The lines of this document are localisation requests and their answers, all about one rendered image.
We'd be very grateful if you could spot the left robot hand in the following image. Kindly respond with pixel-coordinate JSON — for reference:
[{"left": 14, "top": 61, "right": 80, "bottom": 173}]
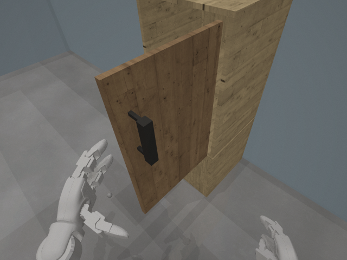
[{"left": 56, "top": 139, "right": 129, "bottom": 239}]

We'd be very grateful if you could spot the cupboard door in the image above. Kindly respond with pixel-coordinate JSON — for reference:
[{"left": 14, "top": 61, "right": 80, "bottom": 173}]
[{"left": 95, "top": 20, "right": 223, "bottom": 214}]

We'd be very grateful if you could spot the handle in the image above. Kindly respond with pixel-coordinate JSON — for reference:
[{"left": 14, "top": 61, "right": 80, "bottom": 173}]
[{"left": 128, "top": 110, "right": 159, "bottom": 166}]

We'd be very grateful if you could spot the left robot forearm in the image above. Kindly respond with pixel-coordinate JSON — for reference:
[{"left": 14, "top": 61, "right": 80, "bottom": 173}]
[{"left": 36, "top": 221, "right": 85, "bottom": 260}]

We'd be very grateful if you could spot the right robot hand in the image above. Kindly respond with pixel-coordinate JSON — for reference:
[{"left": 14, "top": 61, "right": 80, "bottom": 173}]
[{"left": 255, "top": 216, "right": 298, "bottom": 260}]

